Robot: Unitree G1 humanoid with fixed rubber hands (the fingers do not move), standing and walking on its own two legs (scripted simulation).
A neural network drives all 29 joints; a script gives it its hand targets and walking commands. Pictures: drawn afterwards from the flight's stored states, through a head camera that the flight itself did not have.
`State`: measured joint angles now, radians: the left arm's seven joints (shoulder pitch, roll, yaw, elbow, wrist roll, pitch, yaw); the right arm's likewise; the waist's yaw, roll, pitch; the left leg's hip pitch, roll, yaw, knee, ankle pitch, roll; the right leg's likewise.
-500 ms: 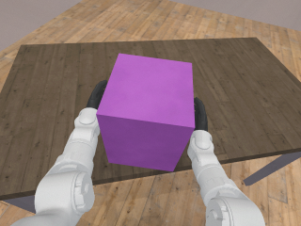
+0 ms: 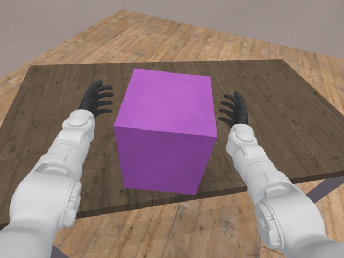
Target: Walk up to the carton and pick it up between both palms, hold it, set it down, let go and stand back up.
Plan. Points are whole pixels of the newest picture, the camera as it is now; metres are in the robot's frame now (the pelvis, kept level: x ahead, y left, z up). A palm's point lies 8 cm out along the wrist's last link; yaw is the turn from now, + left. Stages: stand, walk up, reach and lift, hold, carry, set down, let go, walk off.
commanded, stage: set down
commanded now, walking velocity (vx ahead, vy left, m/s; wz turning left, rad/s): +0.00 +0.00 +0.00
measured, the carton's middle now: (165, 133) +0.44 -0.01 +0.05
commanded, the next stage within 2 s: none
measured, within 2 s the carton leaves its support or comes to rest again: neither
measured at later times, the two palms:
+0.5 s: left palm (84, 81) +0.46 +0.17 +0.20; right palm (248, 100) +0.40 -0.18 +0.19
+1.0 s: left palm (73, 118) +0.40 +0.19 +0.15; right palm (248, 137) +0.34 -0.18 +0.14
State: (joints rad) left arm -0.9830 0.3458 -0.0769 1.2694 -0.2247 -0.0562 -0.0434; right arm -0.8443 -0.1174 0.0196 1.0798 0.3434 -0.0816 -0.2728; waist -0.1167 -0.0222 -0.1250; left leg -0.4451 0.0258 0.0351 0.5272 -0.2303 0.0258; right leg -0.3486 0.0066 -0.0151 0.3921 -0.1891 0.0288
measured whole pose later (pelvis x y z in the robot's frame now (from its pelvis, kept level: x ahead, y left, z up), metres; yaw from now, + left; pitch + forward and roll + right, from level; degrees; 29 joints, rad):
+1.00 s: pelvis -0.01 -0.02 +0.01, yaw +0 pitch -5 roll -2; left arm -0.69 0.40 0.10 0.58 -0.15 0.44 -0.14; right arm -0.54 -0.05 0.00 0.41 0.33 0.32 -0.38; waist -0.09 -0.05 0.07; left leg -0.13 0.04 0.05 0.40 -0.19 0.01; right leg -0.04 0.02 0.00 0.27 -0.14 0.01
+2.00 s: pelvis +0.02 -0.01 +0.01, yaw -1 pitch -5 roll -1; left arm 0.15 0.36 0.07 -0.04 -0.21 0.17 -0.16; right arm 0.34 -0.03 0.08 -0.22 0.17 0.17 -0.29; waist 0.04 -0.01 0.09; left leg -0.07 0.03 0.07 0.37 -0.22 0.01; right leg -0.01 0.01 0.02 0.28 -0.19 0.01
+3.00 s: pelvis +0.02 -0.03 +0.01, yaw -1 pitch -5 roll +0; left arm 0.30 0.32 0.03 0.24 -0.14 0.03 -0.12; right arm 0.38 -0.07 0.04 0.21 0.07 -0.11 -0.15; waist 0.04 -0.01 0.09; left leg -0.05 0.03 0.06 0.34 -0.20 -0.01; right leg -0.01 0.02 0.01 0.30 -0.21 -0.01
